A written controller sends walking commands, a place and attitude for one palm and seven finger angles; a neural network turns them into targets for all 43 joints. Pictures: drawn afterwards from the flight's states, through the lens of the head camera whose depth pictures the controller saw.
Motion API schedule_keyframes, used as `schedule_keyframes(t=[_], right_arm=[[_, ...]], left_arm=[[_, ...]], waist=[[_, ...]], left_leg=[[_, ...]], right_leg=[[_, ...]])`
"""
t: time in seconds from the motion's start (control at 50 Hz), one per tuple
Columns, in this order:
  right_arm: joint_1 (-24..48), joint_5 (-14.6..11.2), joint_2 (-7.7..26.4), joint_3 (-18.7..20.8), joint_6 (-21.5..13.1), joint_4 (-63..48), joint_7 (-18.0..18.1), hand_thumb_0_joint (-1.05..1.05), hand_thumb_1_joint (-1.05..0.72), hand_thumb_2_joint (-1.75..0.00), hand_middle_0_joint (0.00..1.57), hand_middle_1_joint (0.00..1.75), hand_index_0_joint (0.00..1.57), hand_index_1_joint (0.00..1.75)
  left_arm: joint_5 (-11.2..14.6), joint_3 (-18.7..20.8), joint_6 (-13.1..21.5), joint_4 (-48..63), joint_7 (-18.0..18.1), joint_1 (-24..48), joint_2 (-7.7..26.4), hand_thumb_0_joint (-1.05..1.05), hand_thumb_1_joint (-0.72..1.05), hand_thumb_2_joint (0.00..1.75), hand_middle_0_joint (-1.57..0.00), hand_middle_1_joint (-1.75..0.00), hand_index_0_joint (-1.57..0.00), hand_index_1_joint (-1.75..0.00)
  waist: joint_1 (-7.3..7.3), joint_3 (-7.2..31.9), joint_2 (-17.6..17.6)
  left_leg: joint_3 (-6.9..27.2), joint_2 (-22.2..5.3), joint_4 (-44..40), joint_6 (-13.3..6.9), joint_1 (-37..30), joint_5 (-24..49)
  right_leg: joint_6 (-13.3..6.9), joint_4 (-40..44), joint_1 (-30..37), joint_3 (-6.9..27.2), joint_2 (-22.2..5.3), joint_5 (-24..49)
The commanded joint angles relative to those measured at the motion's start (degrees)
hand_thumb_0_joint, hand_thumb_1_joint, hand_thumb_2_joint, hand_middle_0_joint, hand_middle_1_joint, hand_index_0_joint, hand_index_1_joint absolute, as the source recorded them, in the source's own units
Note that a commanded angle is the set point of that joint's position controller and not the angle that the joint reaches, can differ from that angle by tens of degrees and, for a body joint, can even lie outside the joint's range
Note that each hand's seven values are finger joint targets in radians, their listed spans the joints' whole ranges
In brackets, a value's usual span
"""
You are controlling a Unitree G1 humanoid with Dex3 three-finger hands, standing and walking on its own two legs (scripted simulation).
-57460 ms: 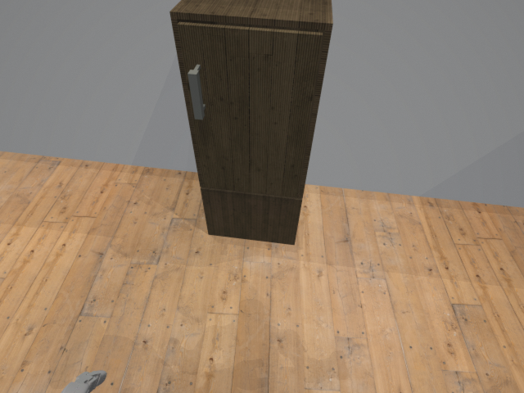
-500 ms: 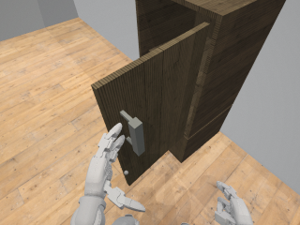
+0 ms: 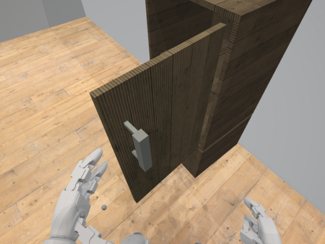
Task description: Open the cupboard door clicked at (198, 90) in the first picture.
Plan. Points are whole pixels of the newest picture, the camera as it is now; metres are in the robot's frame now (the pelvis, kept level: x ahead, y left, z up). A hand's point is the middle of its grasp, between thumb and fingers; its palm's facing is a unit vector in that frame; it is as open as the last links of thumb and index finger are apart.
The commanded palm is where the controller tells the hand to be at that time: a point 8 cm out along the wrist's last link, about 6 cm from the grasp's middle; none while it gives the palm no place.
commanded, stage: slide the hand sideways off the handle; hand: left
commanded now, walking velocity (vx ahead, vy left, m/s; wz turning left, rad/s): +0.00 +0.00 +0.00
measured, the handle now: (137, 146) +0.33 +0.08 +0.07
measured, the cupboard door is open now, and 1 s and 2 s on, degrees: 95 95 95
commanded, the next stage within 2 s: draw the hand back to the body in 0.06 s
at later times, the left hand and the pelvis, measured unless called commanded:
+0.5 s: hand (76, 203) +0.18 +0.17 +0.11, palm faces -0.04 -1.00 -0.05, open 16.3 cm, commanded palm +0.15 +0.23 +0.12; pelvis +0.00 +0.01 +0.01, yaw +0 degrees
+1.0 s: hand (14, 186) +0.19 +0.25 +0.17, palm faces +0.29 -0.89 -0.36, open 13.4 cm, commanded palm +0.15 +0.30 +0.19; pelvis +0.01 +0.04 +0.06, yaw +0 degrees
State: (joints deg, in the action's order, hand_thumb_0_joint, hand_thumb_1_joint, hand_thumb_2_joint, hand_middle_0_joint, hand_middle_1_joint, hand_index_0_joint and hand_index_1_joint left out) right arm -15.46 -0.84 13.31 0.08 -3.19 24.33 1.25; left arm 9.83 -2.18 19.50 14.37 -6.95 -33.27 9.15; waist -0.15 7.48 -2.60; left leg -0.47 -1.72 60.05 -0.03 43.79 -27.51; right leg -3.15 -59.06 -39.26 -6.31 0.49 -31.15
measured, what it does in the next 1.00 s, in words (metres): rises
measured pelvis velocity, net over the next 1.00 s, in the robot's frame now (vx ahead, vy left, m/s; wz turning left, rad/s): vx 0.01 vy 0.04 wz -0.01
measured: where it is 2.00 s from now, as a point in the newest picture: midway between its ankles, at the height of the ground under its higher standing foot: outside the picture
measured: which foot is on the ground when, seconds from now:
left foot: down 0.00-1.00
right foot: down 0.00-1.00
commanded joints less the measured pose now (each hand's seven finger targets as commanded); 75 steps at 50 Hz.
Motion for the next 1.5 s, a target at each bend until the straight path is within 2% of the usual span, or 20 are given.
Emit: schedule_keyframes(t=[0.0, 0.12, 0.18, 0.24, 0.26, 0.38, 0.52, 0.64, 0.66, 0.68, 0.7, 0.72, 0.78, 0.82, 0.92, 1.02, 1.14, 1.32, 1.42, 1.48], right_arm=[[3.9, -0.3, 5.1, 2.3, -3.7, -9.7, 1.0, 0.0, -0.9, -0.9, 0.2, 0.3, 0.2, 0.3], [4.3, -0.2, 5.6, 2.1, -4.8, -9.6, 1.6, 0.0, -0.9, -0.9, 0.2, 0.3, 0.2, 0.3], [4.3, -0.6, 5.5, 2.3, -4.7, -10.2, 1.8, 0.0, -0.9, -0.9, 0.2, 0.3, 0.2, 0.3], [4.4, -1.1, 4.9, 1.9, -4.3, -10.5, 2.0, 0.0, -0.9, -0.9, 0.2, 0.3, 0.2, 0.3], [4.6, -1.3, 4.8, 1.8, -4.3, -10.6, 2.1, 0.0, -0.9, -0.9, 0.2, 0.3, 0.2, 0.3], [5.4, -1.9, 5.6, 0.9, -4.5, -10.0, 2.7, 0.0, -0.9, -0.9, 0.2, 0.3, 0.2, 0.3], [5.2, -2.0, 5.7, 0.4, -6.4, -9.8, 2.8, 0.0, -0.9, -0.9, 0.2, 0.3, 0.2, 0.3], [5.6, -2.3, 5.9, 0.3, -7.5, -8.5, 2.7, 0.0, -0.9, -0.9, 0.2, 0.3, 0.2, 0.3], [6.0, -1.6, 5.5, 0.4, -6.4, -8.7, 4.5, 0.0, -0.9, -0.9, 0.2, 0.3, 0.2, 0.3], [5.7, -1.3, 4.4, -0.2, -5.9, -8.3, 5.0, 0.0, -0.9, -0.9, 0.2, 0.3, 0.2, 0.3], [5.5, -1.3, 4.5, -0.3, -5.6, -8.1, 5.1, 0.0, -0.9, -0.9, 0.2, 0.3, 0.2, 0.3], [5.9, -1.2, 4.7, -0.4, -5.3, -7.6, 5.0, 0.0, -0.9, -0.9, 0.2, 0.3, 0.2, 0.3], [6.3, -0.8, 5.2, -0.6, -4.9, -6.6, 5.2, 0.0, -0.9, -0.9, 0.2, 0.3, 0.2, 0.3], [7.3, -0.4, 5.4, -0.9, -5.3, -5.7, 5.5, 0.0, -0.9, -0.9, 0.2, 0.3, 0.2, 0.3], [8.6, 0.0, 5.6, -1.3, -6.3, -3.5, 5.6, 0.0, -0.9, -0.9, 0.2, 0.3, 0.2, 0.3], [9.2, 0.2, 5.8, -1.1, -6.8, -1.3, 4.7, 0.0, -0.9, -0.9, 0.2, 0.3, 0.2, 0.3], [10.0, 0.5, 6.1, -0.5, -6.1, 0.0, 3.8, 0.0, -0.9, -0.9, 0.2, 0.3, 0.2, 0.3], [11.1, 0.6, 6.2, 0.1, -5.5, 1.9, 3.5, 0.0, -0.9, -0.9, 0.2, 0.3, 0.2, 0.3], [11.2, 0.5, 6.5, 0.8, -4.8, 2.2, 3.0, 0.0, -0.9, -0.9, 0.2, 0.3, 0.2, 0.3], [11.7, 0.5, 6.6, 1.1, -4.0, 2.1, 3.0, 0.0, -0.9, -0.9, 0.2, 0.3, 0.2, 0.3]], left_arm=[[1.8, 3.2, 5.3, 12.9, -2.8, -1.3, 4.5, 0.0, -0.5, 0.3, -0.15, -0.3, -0.15, -0.3], [2.5, 2.9, 6.2, 12.8, -2.6, 4.1, 4.4, 0.0, -0.5, 0.3, -0.15, -0.3, -0.15, -0.3], [2.8, 6.3, 5.5, 15.6, -2.2, 1.8, 7.4, 0.0, -0.5, 0.3, -0.15, -0.3, -0.15, -0.3], [2.9, 7.8, 2.9, 18.4, -1.6, 0.7, 8.8, 0.0, -0.5, 0.3, -0.15, -0.3, -0.15, -0.3], [3.0, 7.4, 2.0, 18.6, -1.6, 0.3, 8.4, 0.0, -0.5, 0.3, -0.15, -0.3, -0.15, -0.3], [5.0, 7.7, -2.8, 14.3, -2.9, 1.1, 7.3, 0.0, -0.5, 0.3, -0.15, -0.3, -0.15, -0.3], [6.3, 12.0, -3.7, 20.7, -4.3, 0.6, 10.9, 0.0, -0.5, 0.3, -0.15, -0.3, -0.15, -0.3], [7.6, 15.1, -5.6, 20.7, -5.3, 0.3, 12.3, 0.0, -0.32, 0.37, -0.16, -0.3, -0.16, -0.3], [-1.1, 16.9, -7.9, 24.4, 3.0, 1.0, 20.1, 0.0, -0.29, 0.39, -0.16, -0.3, -0.16, -0.3], [-1.9, 14.3, -9.9, 22.8, 6.6, -1.4, 14.6, 0.0, -0.26, 0.4, -0.16, -0.3, -0.16, -0.3], [-2.6, 12.5, -11.1, 21.9, 8.2, -2.3, 12.2, 0.0, -0.22, 0.42, -0.16, -0.3, -0.16, -0.3], [-3.7, 11.4, -12.2, 22.1, 9.5, -1.7, 11.3, 0.0, -0.18, 0.43, -0.16, -0.3, -0.16, -0.3], [-5.9, 12.7, -13.0, 24.9, 12.7, 0.9, 14.1, 0.0, -0.08, 0.48, -0.16, -0.3, -0.16, -0.3], [-6.8, 14.1, -13.2, 24.7, 14.2, 2.1, 15.8, 0.0, -0.01, 0.51, -0.17, -0.3, -0.17, -0.3], [-7.4, 17.1, -13.4, 24.5, 16.0, 5.4, 17.9, 0.0, 0.17, 0.58, -0.17, -0.3, -0.17, -0.3], [-7.4, 18.4, -13.2, 22.7, 15.9, 4.8, 16.9, 0.0, 0.34, 0.66, -0.18, -0.3, -0.18, -0.3], [-6.8, 22.2, -13.2, 21.5, 15.4, 5.3, 18.2, 0.0, 0.55, 0.75, -0.19, -0.3, -0.19, -0.3], [-6.3, 29.2, -12.3, 22.3, 15.8, 11.3, 22.7, 0.0, 0.87, 0.88, -0.2, -0.3, -0.2, -0.3], [-5.8, 25.1, -12.8, 17.6, 14.7, 9.0, 17.9, 0.0, 0.9, 0.9, -0.2, -0.3, -0.2, -0.3], [-5.7, 26.1, -12.7, 17.9, 14.6, 10.3, 19.4, 0.0, 0.9, 0.9, -0.2, -0.3, -0.2, -0.3]], waist=[[0.65, 8.2, 3.4], [1.46, 7.3, 4.2], [-0.49, 11.3, 2.3], [-0.94, 12.9, 0.2], [-0.74, 11.9, -0.5], [0.74, 2.4, 4.5], [-1.36, 6.0, -1.1], [-1.38, 3.5, -0.7], [-3.98, 2.9, 0.0], [-2.32, -0.2, -0.2], [-1.82, -2.0, 1.8], [-1.77, -3.0, 0.8], [-1.62, -2.0, -1.9], [-2.05, -2.2, -1.1], [-2.5, -2.9, -1.3], [-2.98, -3.2, -2.7], [-3.42, -4.4, 0.8], [-3.94, -3.7, -4.6], [-3.38, -6.1, 0.2], [-3.49, -5.8, 2.0]], left_leg=[[2.0, 2.7, -5.2, -1.1, -5.3, 13.1], [2.2, 2.4, -3.4, -1.3, -3.3, 8.8], [2.0, 2.4, -4.9, -1.3, -5.5, 10.5], [1.8, 2.4, -6.9, -1.5, -8.7, 13.0], [1.9, 2.3, -7.9, -1.5, -9.6, 13.2], [2.7, 1.9, -11.1, -1.5, -8.9, 7.8], [3.0, 1.8, -14.7, -1.4, -15.3, 13.5], [3.3, 1.6, -16.8, -1.3, -17.2, 14.2], [2.1, 0.9, -19.1, -1.4, -17.9, 13.3], [1.8, 1.1, -20.1, -1.3, -19.3, 11.8], [2.3, 0.9, -20.8, -1.3, -19.6, 10.7], [2.1, 0.8, -21.2, -1.6, -20.4, 10.8], [2.4, 0.4, -24.3, -1.6, -24.3, 11.1], [3.1, 0.3, -26.7, -1.6, -25.9, 11.7], [3.7, 0.1, -31.6, -1.3, -29.6, 12.6], [4.1, -0.7, -35.0, -0.6, -33.6, 20.1], [3.0, -1.1, -37.5, -0.1, -36.0, 26.6], [1.6, -0.6, -38.7, -0.3, -39.4, 29.5], [1.1, -0.7, -39.3, -0.8, -39.9, 29.8], [0.5, -0.2, -39.4, -1.3, -40.0, 27.1]], right_leg=[[3.1, 9.8, 5.2, 7.1, -0.6, 23.2], [2.7, 10.5, 1.2, 7.9, -0.4, 12.7], [2.3, 10.6, 4.6, 7.8, -0.3, 14.1], [2.3, 11.3, 7.4, 7.0, -0.1, 17.7], [2.3, 11.4, 7.1, 6.2, 0.2, 18.1], [2.9, 16.6, 5.7, 5.6, 0.4, 10.3], [2.0, 16.2, 10.4, 3.4, 1.1, 17.0], [2.1, 18.3, 11.6, 2.7, 1.3, 18.2], [1.4, 22.8, 12.9, 6.6, -0.4, 16.8], [1.6, 24.9, 12.2, 6.4, -0.8, 14.8], [1.7, 25.4, 11.7, 5.5, -0.8, 13.5], [1.7, 26.6, 12.4, 5.6, -0.8, 13.4], [1.7, 27.7, 14.9, 4.7, -0.9, 13.7], [1.6, 29.0, 17.2, 4.3, -0.8, 14.0], [1.5, 31.7, 22.1, 3.9, -0.9, 15.1], [1.4, 33.5, 26.7, 3.6, -0.7, 19.7], [1.6, 35.9, 30.8, 3.6, -0.5, 24.3], [1.4, 38.8, 34.1, 4.5, -0.6, 27.8], [1.8, 39.9, 33.4, 4.2, -0.5, 28.6], [2.1, 40.5, 33.6, 4.6, -0.5, 28.3]])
